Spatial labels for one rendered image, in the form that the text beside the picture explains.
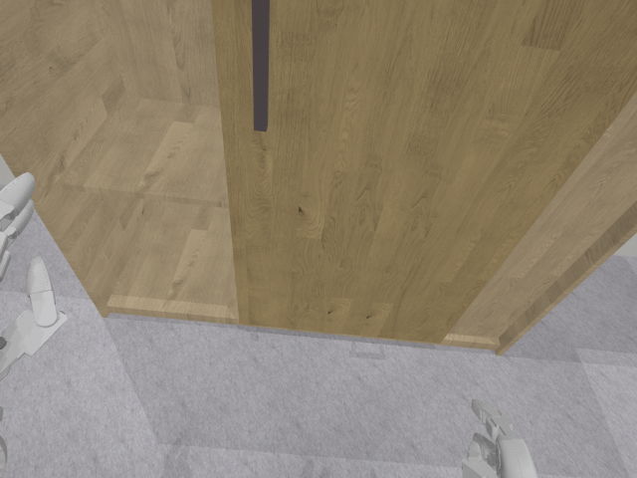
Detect robot left hand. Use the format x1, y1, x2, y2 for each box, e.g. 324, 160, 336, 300
0, 172, 67, 380

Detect wardrobe door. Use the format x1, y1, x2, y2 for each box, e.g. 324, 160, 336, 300
211, 0, 637, 344
449, 92, 637, 338

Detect robot right hand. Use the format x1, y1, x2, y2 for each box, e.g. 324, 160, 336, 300
462, 399, 538, 478

